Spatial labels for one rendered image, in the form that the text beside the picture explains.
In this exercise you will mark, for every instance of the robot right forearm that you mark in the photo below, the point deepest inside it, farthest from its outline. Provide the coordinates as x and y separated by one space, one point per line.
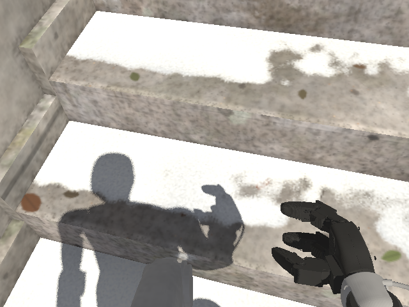
366 289

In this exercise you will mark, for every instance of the robot left thigh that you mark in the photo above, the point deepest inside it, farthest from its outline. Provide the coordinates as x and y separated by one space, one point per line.
165 283

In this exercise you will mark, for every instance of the robot right hand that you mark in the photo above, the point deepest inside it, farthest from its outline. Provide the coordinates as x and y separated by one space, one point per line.
342 254

